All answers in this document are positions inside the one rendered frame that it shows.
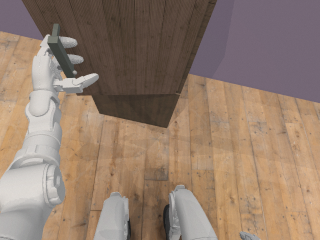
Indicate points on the cupboard door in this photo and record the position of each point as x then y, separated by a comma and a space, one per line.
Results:
137, 47

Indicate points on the robot left thigh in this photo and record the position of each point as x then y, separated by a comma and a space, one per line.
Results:
114, 214

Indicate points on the left robot hand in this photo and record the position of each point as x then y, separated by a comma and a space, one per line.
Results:
45, 70

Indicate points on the robot left upper arm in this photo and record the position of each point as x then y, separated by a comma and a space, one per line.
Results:
27, 198

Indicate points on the robot right shin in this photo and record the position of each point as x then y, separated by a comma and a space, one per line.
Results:
175, 231

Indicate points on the handle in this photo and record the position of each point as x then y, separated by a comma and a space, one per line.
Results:
59, 52

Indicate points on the robot left forearm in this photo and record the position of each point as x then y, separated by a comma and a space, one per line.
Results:
42, 141

